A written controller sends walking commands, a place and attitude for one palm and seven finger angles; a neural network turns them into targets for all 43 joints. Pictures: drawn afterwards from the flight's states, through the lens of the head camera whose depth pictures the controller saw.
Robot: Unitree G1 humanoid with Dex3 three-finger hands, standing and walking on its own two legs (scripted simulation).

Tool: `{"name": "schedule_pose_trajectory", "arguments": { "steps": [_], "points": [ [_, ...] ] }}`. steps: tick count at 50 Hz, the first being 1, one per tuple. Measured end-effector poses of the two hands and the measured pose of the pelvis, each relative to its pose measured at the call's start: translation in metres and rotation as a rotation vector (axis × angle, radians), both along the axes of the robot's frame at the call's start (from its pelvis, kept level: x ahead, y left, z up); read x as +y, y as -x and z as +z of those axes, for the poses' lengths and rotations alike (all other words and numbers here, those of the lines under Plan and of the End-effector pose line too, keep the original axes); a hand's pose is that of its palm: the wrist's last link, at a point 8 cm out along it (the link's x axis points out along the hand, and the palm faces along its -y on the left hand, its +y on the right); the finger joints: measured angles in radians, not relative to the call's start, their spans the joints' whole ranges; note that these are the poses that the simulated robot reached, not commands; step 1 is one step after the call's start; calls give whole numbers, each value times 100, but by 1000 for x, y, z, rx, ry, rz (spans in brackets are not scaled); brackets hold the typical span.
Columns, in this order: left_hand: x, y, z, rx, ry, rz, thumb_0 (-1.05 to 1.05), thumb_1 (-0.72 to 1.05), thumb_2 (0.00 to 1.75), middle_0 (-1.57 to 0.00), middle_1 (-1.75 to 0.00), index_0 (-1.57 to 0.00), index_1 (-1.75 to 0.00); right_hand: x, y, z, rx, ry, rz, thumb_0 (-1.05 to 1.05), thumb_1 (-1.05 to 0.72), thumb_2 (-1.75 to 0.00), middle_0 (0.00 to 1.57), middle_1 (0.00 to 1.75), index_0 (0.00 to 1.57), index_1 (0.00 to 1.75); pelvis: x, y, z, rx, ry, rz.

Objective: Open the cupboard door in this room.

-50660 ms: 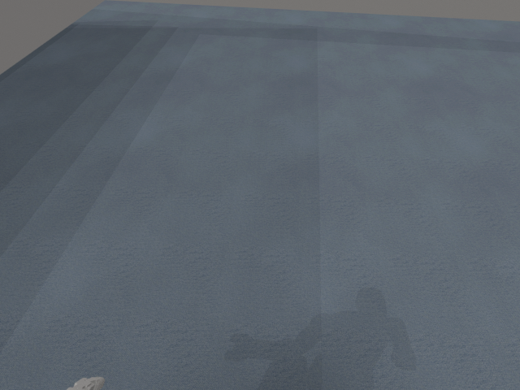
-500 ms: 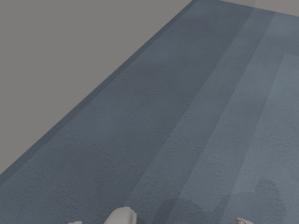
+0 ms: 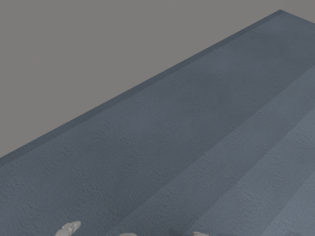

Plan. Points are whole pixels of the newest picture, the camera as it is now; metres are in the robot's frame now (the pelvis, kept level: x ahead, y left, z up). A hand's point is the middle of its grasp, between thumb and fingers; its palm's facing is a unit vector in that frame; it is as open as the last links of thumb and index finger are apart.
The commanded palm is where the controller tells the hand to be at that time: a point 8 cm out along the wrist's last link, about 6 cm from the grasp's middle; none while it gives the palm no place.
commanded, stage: turn to face it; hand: left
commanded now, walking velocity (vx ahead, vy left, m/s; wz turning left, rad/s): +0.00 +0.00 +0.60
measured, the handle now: out of the picture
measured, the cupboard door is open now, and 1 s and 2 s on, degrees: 46 46 46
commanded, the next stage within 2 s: none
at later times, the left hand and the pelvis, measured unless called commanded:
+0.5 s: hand out of the picture +0.02 +0.22 -0.17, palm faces +0.34 -0.91 -0.24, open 7.3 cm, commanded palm none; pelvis +0.01 +0.00 +0.00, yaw +18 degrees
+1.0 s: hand out of the picture -0.02 +0.15 -0.16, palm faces +0.59 -0.78 -0.23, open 7.3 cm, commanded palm none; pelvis +0.04 -0.04 +0.01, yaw +37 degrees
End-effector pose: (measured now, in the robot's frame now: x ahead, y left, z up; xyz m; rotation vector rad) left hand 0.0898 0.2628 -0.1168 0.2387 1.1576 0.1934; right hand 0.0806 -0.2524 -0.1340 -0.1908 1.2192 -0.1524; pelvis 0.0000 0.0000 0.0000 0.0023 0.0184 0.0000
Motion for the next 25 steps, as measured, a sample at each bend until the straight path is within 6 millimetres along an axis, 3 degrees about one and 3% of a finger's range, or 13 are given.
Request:
{"name": "schedule_pose_trajectory", "arguments": {
  "steps": [3, 6, 12, 20, 25],
  "points": [
    [-12, 0, 1, -40, -23, 11, 0, 91, 90, -20, -30, -20, -30, -15, -5, -11, 15, -11, 9, 1, -91, -89, 20, 30, 20, 30, -13, -2, -7, 1, -17, 38],
    [-24, 11, 5, -28, -15, 43, 0, 91, 90, -20, -30, -20, -30, -23, -15, -8, 31, -7, 33, 1, -91, -89, 20, 30, 20, 30, -17, -4, -1, -11, -24, 80],
    [-38, 39, 0, 22, 40, 123, 0, 91, 90, -20, -30, -21, -30, -16, -45, 8, 22, -3, 113, 1, -91, -89, 19, 30, 20, 30, -20, -10, 8, -9, -36, 163],
    [-14, 86, -34, 74, 92, 285, 0, 91, 90, -21, -30, -21, -30, 25, -97, 11, -62, 40, 287, 1, -91, -89, 19, 30, 20, 30, -2, -12, -10, -6, -10, 273],
    [1, 96, -23, 87, 66, 353, 1, 91, 90, -20, -30, -20, -30, 37, -101, 19, -57, 48, 336, 0, -91, -89, 20, 30, 20, 30, -2, -13, 0, -2, 3, 317]
  ]
}}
